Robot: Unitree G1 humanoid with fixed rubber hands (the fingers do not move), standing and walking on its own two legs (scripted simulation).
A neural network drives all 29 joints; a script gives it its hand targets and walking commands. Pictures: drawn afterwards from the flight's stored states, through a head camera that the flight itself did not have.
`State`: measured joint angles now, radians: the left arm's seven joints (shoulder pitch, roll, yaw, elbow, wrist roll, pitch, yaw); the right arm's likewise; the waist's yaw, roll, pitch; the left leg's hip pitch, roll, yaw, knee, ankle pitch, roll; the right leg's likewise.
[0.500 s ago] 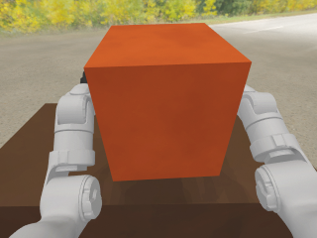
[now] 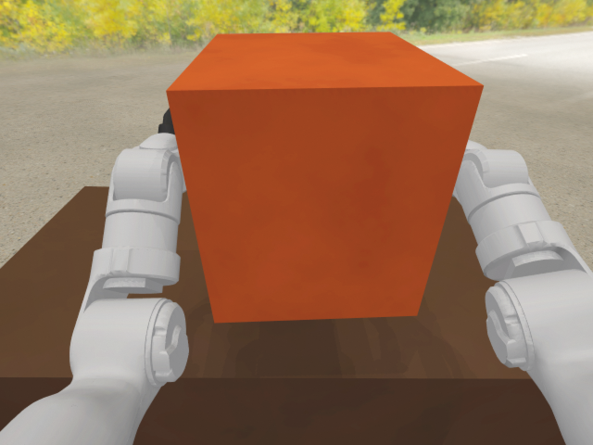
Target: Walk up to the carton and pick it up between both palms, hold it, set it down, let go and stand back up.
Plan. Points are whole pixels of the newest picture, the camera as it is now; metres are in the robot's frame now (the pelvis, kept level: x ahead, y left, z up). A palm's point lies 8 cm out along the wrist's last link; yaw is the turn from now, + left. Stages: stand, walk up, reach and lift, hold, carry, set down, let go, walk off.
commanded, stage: hold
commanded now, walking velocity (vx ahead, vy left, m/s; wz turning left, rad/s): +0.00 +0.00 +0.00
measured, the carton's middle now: (309, 164) +0.39 +0.00 +0.28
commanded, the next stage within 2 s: none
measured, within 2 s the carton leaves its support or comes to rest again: neither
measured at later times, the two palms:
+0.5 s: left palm (171, 140) +0.37 +0.17 +0.32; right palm (446, 148) +0.38 -0.17 +0.31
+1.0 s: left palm (164, 138) +0.37 +0.18 +0.32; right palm (442, 142) +0.38 -0.16 +0.32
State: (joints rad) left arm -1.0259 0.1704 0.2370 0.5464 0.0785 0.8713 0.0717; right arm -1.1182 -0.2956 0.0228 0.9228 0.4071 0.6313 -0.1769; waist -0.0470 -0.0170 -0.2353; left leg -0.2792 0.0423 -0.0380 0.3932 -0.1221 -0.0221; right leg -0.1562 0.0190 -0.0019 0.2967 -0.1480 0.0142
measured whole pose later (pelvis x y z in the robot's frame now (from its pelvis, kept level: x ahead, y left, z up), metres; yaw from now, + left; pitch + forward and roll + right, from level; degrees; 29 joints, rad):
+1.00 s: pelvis +0.00 -0.01 +0.00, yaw +1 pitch +0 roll -2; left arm -1.06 0.20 0.24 0.55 0.07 0.92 0.04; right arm -1.16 -0.31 0.06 0.90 0.45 0.71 -0.21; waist -0.04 0.00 -0.25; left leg -0.27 0.04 -0.07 0.41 -0.14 -0.03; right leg -0.13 0.03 0.00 0.29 -0.16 0.01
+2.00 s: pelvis +0.01 +0.00 +0.00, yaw +1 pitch +0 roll -2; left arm -1.07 0.21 0.23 0.58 0.06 0.92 0.04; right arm -1.18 -0.32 0.08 0.93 0.45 0.73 -0.20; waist -0.04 0.01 -0.26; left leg -0.27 0.04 -0.08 0.41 -0.14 -0.03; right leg -0.13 0.04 0.02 0.29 -0.16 0.01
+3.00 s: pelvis +0.00 +0.00 +0.00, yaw +0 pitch +0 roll -2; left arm -1.10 0.21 0.24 0.62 0.06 0.91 0.04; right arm -1.21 -0.32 0.07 0.96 0.44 0.74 -0.20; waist -0.04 0.01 -0.27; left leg -0.27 0.03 -0.09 0.40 -0.13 -0.03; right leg -0.14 0.04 0.04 0.29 -0.16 0.01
